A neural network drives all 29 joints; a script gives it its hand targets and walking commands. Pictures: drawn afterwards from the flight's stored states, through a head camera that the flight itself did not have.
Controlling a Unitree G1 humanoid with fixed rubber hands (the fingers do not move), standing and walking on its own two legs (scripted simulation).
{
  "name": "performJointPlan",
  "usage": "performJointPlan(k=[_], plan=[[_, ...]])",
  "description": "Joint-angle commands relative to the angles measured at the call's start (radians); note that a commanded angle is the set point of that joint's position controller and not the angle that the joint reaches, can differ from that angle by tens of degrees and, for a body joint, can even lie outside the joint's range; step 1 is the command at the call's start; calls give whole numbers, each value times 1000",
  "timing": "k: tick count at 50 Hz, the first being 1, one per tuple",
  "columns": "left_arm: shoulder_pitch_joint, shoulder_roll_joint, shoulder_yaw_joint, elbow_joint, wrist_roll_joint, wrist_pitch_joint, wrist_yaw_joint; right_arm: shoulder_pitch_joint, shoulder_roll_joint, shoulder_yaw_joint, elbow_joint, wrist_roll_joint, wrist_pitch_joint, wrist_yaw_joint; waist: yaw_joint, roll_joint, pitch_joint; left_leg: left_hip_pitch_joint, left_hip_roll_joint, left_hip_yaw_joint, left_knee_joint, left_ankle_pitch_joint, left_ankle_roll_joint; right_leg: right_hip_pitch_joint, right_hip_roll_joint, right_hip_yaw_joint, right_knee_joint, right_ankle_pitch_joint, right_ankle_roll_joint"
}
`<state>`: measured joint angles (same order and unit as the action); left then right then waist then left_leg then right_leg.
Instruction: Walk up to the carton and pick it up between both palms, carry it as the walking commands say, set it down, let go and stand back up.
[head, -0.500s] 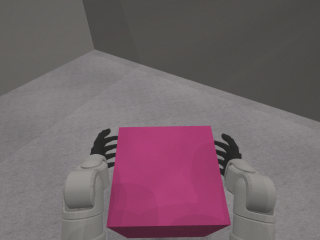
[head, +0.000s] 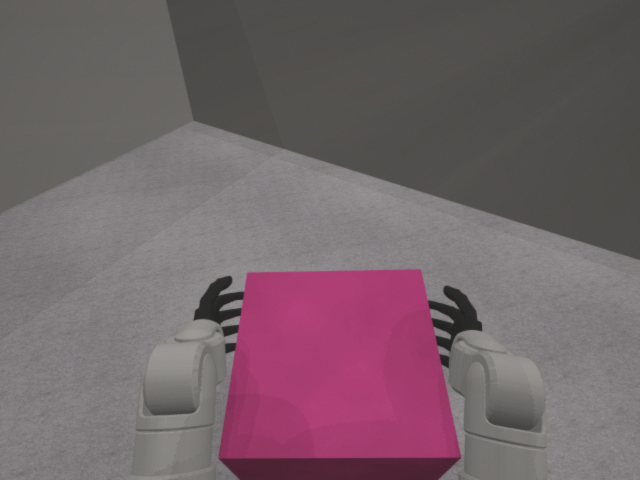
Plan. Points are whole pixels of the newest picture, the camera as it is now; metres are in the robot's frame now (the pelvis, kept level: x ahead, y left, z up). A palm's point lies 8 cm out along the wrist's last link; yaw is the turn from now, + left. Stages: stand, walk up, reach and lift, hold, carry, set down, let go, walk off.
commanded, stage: carry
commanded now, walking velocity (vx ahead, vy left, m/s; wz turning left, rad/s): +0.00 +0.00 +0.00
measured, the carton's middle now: (336, 392) +0.25 -0.01 +0.01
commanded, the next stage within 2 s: hold in 0.58 s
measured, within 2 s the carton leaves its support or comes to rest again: neither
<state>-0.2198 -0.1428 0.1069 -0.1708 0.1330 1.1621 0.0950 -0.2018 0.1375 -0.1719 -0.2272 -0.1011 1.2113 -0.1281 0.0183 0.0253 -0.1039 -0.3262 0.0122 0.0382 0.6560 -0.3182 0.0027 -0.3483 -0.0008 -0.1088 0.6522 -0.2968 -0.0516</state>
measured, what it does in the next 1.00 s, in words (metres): stands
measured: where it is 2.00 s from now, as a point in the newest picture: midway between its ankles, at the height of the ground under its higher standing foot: outside the picture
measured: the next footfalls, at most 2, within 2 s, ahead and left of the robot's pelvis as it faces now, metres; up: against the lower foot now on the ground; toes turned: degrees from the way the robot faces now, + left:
none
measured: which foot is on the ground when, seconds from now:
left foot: down 0.00-1.00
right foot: down 0.00-1.00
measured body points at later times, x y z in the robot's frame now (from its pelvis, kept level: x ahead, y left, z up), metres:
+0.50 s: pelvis +0.00 +0.01 +0.00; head -0.05 +0.00 +0.45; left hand +0.28 +0.15 +0.07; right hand +0.28 -0.15 +0.07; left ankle +0.02 +0.12 -0.72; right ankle +0.04 -0.08 -0.72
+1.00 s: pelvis -0.03 +0.01 +0.00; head -0.05 +0.00 +0.45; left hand +0.26 +0.17 +0.04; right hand +0.27 -0.13 +0.04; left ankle +0.02 +0.12 -0.72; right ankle +0.04 -0.08 -0.72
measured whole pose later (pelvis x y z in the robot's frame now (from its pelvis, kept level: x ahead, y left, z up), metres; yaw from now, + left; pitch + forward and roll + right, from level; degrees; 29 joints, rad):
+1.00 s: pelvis -0.03 +0.01 +0.00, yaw +0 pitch -5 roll +0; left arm -0.17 -0.13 0.13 0.11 0.15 0.75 0.10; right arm -0.21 0.14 -0.14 0.08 -0.17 0.81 -0.10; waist 0.02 0.03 0.03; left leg -0.27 0.01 0.04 0.63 -0.27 0.02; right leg -0.28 0.00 -0.11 0.59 -0.23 -0.05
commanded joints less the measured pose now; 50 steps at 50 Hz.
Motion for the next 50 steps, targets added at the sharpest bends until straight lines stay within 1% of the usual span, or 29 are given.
performJointPlan(k=[1,10,15,20,24,29,30,31,32,33,34,35,36,37,38,39,40,42,45,48,50], plan=[[-609,-865,-609,-28,-360,-46,-232,-650,841,667,-2,329,-67,273,-17,-31,-233,2,117,-111,-198,161,40,122,-148,150,-186,68,6],[-608,-843,-595,-8,-336,-93,-222,-636,822,637,34,305,-116,270,-15,-12,-235,-5,123,-120,-206,180,45,124,-137,137,-168,78,9],[-600,-832,-586,4,-323,-119,-217,-625,811,624,48,290,-144,267,-16,-13,-236,-6,123,-121,-201,200,47,127,-137,135,-161,97,8],[-581,-809,-551,54,-288,-157,-214,-606,789,593,97,256,-183,265,-16,-18,-238,-5,122,-119,-193,219,49,131,-139,136,-156,122,7],[-585,-804,-552,41,-284,-185,-210,-604,788,595,94,253,-210,263,-16,-14,-234,-4,122,-121,-197,212,50,126,-137,135,-155,112,5],[-569,-790,-535,62,-265,-215,-206,-596,773,584,106,236,-242,259,-16,-16,-230,-7,120,-122,-198,204,52,125,-137,136,-156,106,4],[-241,-729,-246,471,-56,-278,-196,-393,762,448,459,94,-309,260,150,-45,78,116,-76,-77,-236,82,35,116,49,240,-245,-1,1],[-299,-698,-314,366,-85,-355,-205,-403,775,457,324,124,-376,245,80,-62,14,178,-76,-88,-220,159,51,195,42,268,-242,107,21],[-294,-710,-340,311,-93,-382,-214,-393,786,483,284,134,-396,243,69,-58,-37,217,-79,-101,-214,234,56,228,43,258,-221,221,29],[-322,-744,-406,219,-119,-410,-225,-399,823,542,225,148,-420,248,67,-57,-93,222,-76,-115,-210,301,56,252,50,251,-199,328,36],[-371,-782,-466,148,-142,-427,-237,-421,873,595,210,163,-436,253,69,-51,-151,238,-81,-127,-203,362,52,263,50,251,-184,421,43],[-451,-812,-543,64,-183,-442,-244,-441,900,635,174,178,-451,255,34,-60,-219,265,-89,-142,-189,406,44,282,54,248,-173,484,45],[-466,-825,-569,35,-197,-452,-248,-460,920,668,155,190,-465,255,43,-61,-248,269,-91,-147,-187,423,42,303,51,251,-169,517,44],[-485,-824,-589,7,-211,-460,-252,-478,925,690,127,202,-476,255,39,-65,-278,264,-94,-150,-183,422,40,330,46,259,-164,548,46],[-507,-823,-607,-20,-223,-465,-254,-499,929,709,103,214,-484,255,43,-63,-301,252,-95,-150,-180,415,39,350,42,264,-157,555,46],[-530,-820,-620,-36,-234,-468,-256,-520,930,720,96,222,-489,254,42,-57,-317,234,-95,-150,-177,397,37,360,38,266,-150,549,47],[-555,-815,-628,-46,-241,-471,-257,-543,929,724,97,228,-493,255,45,-47,-327,217,-94,-148,-175,372,37,358,36,267,-147,516,46],[-584,-809,-623,-25,-244,-470,-258,-575,924,715,122,229,-495,256,49,-36,-316,190,-92,-142,-171,308,40,331,36,264,-150,408,42],[-613,-796,-577,49,-222,-463,-258,-591,916,664,213,206,-484,260,55,-28,-242,154,-90,-133,-173,194,49,281,37,265,-167,213,35],[-674,-784,-529,128,-200,-457,-266,-600,917,587,329,168,-468,264,41,-26,-163,112,-91,-124,-181,59,60,242,34,261,-187,32,29],[-717,-787,-502,175,-190,-458,-274,-612,931,545,399,152,-463,270,33,-28,-139,97,-90,-120,-183,-1,65,226,31,259,-197,-52,25]])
